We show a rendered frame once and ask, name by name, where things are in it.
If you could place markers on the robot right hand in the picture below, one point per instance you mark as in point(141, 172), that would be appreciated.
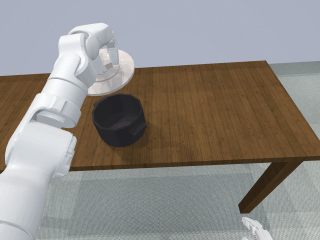
point(256, 229)

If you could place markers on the left robot forearm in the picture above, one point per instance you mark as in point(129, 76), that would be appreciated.
point(62, 97)

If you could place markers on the knob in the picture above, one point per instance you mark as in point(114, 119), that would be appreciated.
point(105, 60)

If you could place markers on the robot left upper arm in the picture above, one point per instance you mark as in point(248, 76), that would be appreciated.
point(41, 153)

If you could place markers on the robot left hand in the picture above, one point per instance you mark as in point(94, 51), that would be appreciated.
point(105, 36)

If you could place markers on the table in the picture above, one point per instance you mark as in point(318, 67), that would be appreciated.
point(196, 115)

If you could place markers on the pot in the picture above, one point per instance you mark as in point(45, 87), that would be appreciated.
point(119, 119)

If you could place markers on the lid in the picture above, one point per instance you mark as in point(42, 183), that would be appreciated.
point(115, 78)

